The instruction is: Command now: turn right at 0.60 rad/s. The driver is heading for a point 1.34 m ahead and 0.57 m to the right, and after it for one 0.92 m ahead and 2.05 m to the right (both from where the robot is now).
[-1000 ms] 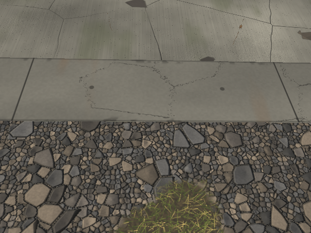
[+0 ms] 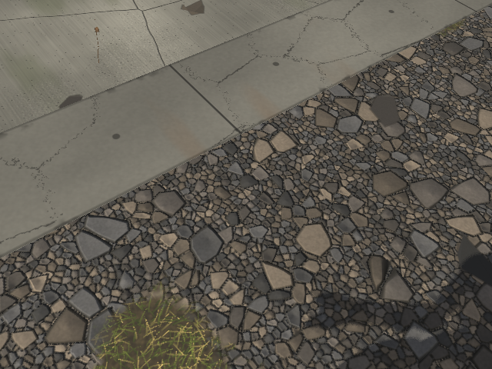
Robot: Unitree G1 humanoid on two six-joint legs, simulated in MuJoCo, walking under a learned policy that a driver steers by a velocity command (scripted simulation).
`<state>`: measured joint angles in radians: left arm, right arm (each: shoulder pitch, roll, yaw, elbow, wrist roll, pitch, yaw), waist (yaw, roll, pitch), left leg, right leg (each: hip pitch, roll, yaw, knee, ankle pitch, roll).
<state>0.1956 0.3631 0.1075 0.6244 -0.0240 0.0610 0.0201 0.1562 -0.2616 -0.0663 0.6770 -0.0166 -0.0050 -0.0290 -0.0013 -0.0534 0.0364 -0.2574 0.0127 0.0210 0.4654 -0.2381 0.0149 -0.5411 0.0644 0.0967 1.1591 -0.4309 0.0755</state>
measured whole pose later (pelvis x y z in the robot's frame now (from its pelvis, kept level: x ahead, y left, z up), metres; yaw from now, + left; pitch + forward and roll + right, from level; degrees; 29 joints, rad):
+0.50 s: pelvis -0.01 -0.06 +0.00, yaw -17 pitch +2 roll +2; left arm 0.19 0.30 0.06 0.60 -0.01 0.02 0.02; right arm 0.11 -0.33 -0.09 0.69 0.00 0.02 -0.03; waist 0.01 0.03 0.05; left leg -0.54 0.00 -0.05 1.03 -0.35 -0.09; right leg -0.29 0.05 0.11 0.45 -0.20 -0.05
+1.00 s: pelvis +0.08 -0.08 +0.00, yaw -35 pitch +2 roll +0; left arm 0.21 0.32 0.08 0.63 -0.02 -0.01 -0.02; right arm 0.38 -0.27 -0.06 0.75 -0.01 -0.08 -0.02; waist -0.07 -0.05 0.00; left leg -0.01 0.01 0.09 0.29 -0.30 0.01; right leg -0.70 -0.04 0.09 1.02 -0.15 0.04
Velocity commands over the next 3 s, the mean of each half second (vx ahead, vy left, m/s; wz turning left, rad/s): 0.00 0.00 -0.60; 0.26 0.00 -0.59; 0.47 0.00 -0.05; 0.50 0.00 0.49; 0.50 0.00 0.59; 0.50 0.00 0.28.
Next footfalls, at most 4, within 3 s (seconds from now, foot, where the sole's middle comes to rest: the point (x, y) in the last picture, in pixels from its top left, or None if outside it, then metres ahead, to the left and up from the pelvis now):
0.24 right None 0.02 -0.15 -0.78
0.72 left None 0.10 0.05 -0.78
1.18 right None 0.20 -0.36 -0.78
1.72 left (369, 326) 0.59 -0.36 -0.78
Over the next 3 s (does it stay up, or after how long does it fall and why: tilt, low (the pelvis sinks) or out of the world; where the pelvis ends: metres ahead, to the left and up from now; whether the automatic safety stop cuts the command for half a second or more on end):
stays up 1.05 -0.44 0.01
